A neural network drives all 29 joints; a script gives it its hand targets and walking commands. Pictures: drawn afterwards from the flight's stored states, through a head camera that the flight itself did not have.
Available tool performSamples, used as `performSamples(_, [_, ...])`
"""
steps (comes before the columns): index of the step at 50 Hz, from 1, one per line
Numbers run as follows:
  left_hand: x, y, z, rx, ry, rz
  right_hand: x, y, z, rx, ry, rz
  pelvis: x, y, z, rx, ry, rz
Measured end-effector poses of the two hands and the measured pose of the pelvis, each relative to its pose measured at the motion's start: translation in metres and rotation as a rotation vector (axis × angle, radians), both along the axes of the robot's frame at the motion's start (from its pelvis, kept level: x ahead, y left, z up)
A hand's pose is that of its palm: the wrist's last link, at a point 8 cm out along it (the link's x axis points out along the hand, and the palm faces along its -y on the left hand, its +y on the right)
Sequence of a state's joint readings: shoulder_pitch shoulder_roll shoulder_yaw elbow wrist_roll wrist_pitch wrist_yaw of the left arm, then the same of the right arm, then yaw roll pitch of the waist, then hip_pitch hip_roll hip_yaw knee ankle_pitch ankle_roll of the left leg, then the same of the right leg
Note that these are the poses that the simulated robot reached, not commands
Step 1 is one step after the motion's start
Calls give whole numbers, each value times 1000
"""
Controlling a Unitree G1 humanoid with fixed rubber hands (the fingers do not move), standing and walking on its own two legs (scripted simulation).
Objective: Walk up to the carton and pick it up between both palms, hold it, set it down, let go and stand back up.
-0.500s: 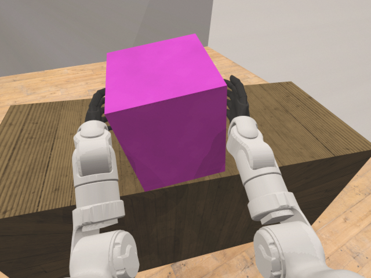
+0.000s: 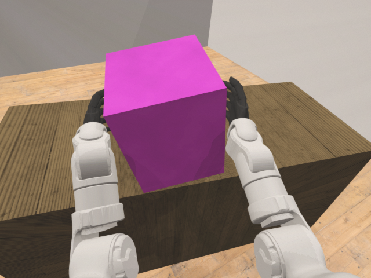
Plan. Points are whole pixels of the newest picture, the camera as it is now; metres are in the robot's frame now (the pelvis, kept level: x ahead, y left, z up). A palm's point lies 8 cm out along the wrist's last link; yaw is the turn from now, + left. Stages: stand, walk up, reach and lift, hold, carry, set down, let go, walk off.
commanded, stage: hold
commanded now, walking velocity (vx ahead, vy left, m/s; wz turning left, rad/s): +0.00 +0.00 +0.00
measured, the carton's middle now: (168, 116) +0.42 +0.01 +0.17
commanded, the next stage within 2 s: set down in 1.04 s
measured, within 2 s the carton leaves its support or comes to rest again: neither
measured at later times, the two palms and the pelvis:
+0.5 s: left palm (95, 126) +0.36 +0.16 +0.20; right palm (237, 115) +0.36 -0.13 +0.21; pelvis +0.00 +0.00 +0.00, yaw +0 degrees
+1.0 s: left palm (96, 125) +0.36 +0.16 +0.20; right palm (238, 115) +0.36 -0.13 +0.21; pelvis +0.01 +0.00 +0.00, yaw +0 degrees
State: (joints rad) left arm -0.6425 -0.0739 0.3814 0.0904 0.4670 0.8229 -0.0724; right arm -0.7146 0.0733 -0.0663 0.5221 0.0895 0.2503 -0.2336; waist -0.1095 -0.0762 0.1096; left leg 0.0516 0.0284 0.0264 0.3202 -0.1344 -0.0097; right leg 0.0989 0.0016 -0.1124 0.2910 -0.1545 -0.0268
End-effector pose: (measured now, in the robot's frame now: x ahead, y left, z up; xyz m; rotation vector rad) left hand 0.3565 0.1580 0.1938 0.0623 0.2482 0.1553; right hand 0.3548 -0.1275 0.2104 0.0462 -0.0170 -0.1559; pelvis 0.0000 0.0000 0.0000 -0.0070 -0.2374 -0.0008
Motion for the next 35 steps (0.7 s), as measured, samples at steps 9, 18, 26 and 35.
performSamples(9, [0, 1, -2, -2, -2, -1, 0, 1, -1, 0, -1, 3, -2, 1, 0, -1, 4, 0])
performSamples(18, [3, -1, 5, 5, -10, -7, 1, -1, 6, 0, -10, -6, -1, 2, 1, -1, 6, -1])
performSamples(26, [3, -1, 2, -2, 3, -10, 2, -1, 2, 0, 4, -2, 0, 4, 1, 0, 8, -3])
performSamples(35, [5, -1, 2, 10, -4, 3, 7, -1, 4, -4, -6, 8, 2, 2, 1, 0, 14, -9])
